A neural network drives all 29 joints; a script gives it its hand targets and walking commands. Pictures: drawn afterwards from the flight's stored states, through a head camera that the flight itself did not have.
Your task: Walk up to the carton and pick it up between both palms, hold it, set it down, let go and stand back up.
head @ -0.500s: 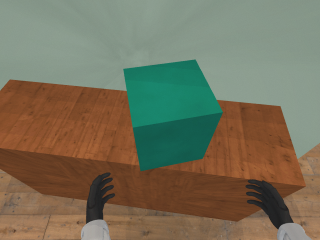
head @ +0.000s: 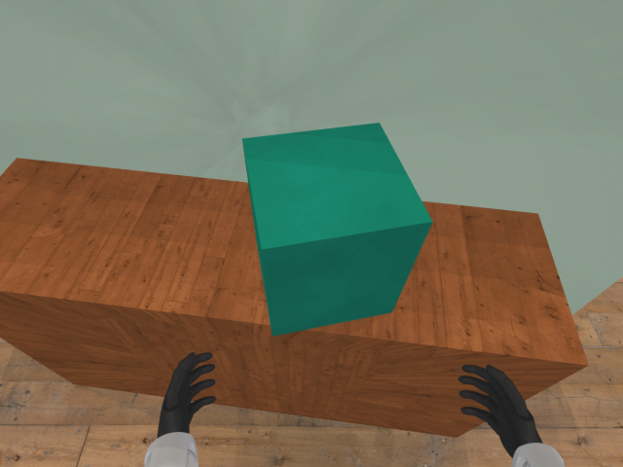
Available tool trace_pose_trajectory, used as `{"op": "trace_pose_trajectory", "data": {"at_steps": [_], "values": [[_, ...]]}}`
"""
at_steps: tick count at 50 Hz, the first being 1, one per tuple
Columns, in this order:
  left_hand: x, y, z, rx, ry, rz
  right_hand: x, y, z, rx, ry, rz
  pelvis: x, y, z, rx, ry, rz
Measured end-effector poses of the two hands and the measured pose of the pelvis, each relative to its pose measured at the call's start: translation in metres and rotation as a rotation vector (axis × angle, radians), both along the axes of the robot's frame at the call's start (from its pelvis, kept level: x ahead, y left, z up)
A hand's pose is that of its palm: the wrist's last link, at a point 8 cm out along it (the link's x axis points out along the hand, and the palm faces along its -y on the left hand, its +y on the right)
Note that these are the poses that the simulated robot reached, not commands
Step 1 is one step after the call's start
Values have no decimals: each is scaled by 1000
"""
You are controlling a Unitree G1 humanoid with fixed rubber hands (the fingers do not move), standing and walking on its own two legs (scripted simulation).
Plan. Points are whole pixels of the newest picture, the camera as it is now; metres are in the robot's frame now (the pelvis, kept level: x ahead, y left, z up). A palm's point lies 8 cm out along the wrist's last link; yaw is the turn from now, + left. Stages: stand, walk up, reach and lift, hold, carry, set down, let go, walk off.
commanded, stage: set down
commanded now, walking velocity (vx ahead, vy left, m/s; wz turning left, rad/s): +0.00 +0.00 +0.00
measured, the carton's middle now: (323, 233) +0.46 +0.04 -0.01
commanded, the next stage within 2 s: let go in 1.14 s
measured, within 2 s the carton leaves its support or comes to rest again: neither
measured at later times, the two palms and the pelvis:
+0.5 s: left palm (165, 433) +0.16 +0.21 -0.06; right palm (502, 450) +0.19 -0.21 -0.07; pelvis +0.01 +0.00 +0.00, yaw +0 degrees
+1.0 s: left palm (149, 447) +0.15 +0.23 -0.08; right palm (494, 465) +0.17 -0.20 -0.08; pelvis +0.00 +0.00 +0.00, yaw +0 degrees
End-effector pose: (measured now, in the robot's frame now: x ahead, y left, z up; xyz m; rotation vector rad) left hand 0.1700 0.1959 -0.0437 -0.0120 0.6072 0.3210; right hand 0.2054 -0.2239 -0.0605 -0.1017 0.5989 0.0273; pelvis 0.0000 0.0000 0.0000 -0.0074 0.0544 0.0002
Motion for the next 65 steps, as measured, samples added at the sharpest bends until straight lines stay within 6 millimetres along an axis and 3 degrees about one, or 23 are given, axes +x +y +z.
{"op": "trace_pose_trajectory", "data": {"at_steps": [12,17,32,49,65], "values": [[-10,14,-18,6,95,-54,-15,14,-11,-26,61,-33,2,1,0,0,-11,1],[-8,20,-9,28,54,-54,-18,22,-10,-5,40,-38,4,3,0,0,-10,3],[-16,19,-23,-5,129,-92,-27,14,-10,-57,72,-83,6,4,1,0,-52,4],[-24,37,-34,13,209,-119,-36,26,-18,-59,116,-106,4,4,1,0,-62,4],[-22,38,-41,4,247,-141,-39,27,-25,-80,147,-113,8,5,1,0,-59,5]]}}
